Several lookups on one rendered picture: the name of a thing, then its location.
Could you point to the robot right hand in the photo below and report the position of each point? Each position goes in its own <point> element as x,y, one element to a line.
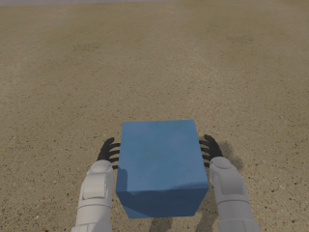
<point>213,149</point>

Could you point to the left robot forearm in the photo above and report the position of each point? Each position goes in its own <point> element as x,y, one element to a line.
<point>95,199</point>

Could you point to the robot left hand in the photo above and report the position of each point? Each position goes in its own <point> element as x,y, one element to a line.
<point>105,154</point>

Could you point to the carton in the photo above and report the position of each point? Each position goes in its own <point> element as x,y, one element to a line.
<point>161,171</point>

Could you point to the right robot forearm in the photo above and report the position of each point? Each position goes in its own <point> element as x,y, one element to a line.
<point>231,198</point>

